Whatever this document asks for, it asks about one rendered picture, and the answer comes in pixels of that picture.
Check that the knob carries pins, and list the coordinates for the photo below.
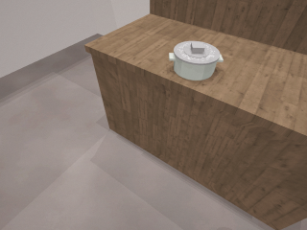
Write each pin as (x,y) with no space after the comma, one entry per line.
(197,47)

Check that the pot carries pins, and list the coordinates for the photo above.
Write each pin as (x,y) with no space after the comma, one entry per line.
(193,72)

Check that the lid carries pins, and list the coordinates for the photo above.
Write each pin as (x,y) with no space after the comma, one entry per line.
(183,52)

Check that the table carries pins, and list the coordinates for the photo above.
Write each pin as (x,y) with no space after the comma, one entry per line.
(242,133)

